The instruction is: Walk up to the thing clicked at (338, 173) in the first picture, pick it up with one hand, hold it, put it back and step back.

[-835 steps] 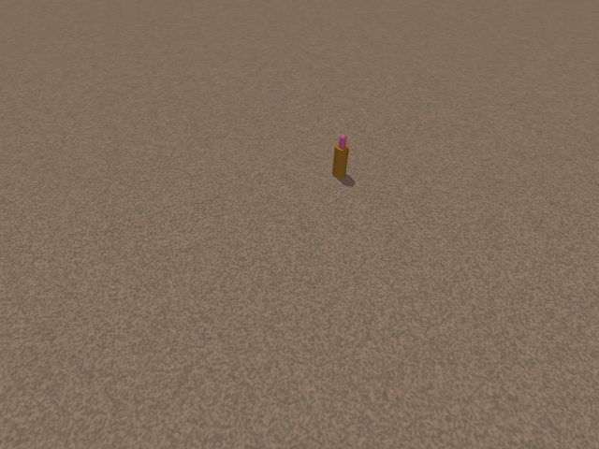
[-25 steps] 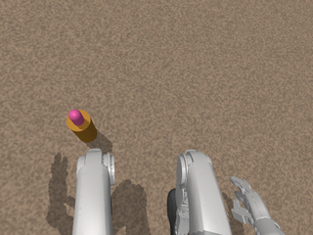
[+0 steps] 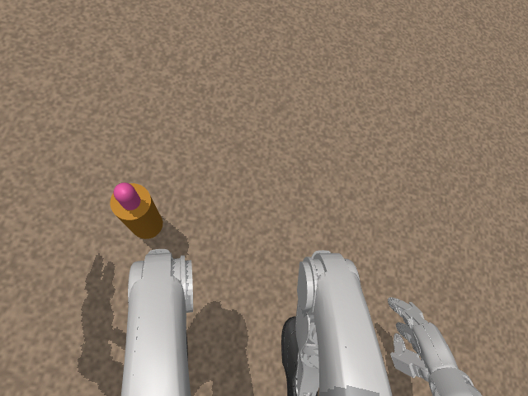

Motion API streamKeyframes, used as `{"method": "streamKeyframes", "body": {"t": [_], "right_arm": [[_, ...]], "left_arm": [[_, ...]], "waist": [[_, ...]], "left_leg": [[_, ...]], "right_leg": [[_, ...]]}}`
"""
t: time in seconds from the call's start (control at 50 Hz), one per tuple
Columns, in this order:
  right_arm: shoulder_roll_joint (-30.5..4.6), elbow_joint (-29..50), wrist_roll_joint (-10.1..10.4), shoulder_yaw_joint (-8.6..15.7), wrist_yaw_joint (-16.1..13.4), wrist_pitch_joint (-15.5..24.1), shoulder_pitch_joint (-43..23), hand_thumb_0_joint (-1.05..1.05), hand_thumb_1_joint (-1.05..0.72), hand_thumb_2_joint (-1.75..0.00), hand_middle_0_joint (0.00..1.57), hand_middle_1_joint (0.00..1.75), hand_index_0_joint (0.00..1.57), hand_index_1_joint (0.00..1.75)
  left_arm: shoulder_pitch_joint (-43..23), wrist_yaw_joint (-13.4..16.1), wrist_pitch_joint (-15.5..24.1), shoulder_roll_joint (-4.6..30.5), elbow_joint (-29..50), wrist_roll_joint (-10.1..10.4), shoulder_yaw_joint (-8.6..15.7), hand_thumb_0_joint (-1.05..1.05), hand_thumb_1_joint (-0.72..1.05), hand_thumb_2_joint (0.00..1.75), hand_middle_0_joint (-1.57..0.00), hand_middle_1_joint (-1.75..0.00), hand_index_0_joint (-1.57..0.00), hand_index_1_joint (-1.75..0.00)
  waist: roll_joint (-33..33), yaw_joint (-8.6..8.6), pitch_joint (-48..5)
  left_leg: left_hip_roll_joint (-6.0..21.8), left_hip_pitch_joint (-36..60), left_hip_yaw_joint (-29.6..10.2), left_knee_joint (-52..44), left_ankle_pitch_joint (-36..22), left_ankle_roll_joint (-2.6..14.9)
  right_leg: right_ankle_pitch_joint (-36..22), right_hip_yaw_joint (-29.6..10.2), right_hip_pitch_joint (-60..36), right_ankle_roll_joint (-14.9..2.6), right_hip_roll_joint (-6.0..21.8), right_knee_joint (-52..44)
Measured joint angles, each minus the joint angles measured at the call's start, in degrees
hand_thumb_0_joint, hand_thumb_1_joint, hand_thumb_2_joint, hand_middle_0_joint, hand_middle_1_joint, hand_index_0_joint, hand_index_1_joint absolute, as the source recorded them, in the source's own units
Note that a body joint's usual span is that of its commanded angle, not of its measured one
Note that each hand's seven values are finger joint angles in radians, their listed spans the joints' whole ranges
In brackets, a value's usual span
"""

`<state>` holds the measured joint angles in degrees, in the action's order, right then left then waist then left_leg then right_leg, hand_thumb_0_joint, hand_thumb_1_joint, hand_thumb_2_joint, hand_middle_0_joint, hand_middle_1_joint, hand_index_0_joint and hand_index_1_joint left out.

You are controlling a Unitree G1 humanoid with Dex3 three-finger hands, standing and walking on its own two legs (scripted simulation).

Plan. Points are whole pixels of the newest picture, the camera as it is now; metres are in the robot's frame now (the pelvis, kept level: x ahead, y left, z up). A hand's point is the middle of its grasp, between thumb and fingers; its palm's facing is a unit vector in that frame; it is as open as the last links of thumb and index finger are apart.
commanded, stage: go down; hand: left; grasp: from the side
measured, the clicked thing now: (136, 209) +0.43 +0.23 -0.26
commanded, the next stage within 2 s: approach in 0.80 s
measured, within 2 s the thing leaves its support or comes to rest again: neither
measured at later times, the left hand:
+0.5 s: hand out of the picture +0.35 +0.41 +0.04, palm faces +0.12 -0.99 -0.08, open 17.5 cm
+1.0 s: hand out of the picture +0.35 +0.40 +0.04, palm faces +0.11 -0.99 -0.09, open 17.5 cm
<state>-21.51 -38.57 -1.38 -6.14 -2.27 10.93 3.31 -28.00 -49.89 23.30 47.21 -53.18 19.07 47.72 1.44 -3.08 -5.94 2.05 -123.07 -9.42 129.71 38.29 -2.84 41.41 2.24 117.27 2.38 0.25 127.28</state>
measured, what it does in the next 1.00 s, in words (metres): stands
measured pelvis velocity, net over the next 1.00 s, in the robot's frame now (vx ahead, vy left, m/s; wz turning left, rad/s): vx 0.00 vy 0.00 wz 0.00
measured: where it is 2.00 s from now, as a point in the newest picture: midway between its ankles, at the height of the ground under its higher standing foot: (236, 386)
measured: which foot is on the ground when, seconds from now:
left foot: down 0.00-1.00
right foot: down 0.00-1.00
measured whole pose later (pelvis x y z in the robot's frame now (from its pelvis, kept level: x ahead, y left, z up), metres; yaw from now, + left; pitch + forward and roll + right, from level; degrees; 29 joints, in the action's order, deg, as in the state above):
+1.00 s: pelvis +0.00 +0.00 +0.00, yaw +0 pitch +31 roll -6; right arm -21.2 -38.7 -1.5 -5.7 -2.3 11.0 2.9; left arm -27.4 -48.6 23.6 46.1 -52.8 18.6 46.1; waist 1.3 -2.7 -6.6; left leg 2.1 -122.5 -8.9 129.2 38.2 -2.6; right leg 41.3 1.8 116.9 2.5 0.2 126.9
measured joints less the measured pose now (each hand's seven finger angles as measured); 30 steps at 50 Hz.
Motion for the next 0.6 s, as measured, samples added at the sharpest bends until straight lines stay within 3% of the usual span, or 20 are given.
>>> {"method": "streamKeyframes", "body": {"t": [0.6], "right_arm": [[0.12, -0.13, 0.12, 0.42, 0.03, 0.05, 0.04, 0.01, -0.88, -0.89, 0.21, 0.3, 0.2, 0.3]], "left_arm": [[0.67, 0.51, -0.31, -0.97, 1.24, 0.18, -0.22, -0.02, -0.61, 0.04, -0.06, -0.13, -0.09, -0.11]], "waist": [[-0.03, 0.51, -0.33]], "left_leg": [[-0.06, -0.09, 0.12, 0.01, 0.05, -0.07]], "right_leg": [[0.08, -0.14, 0.2, -0.06, -0.03, 0.14]]}}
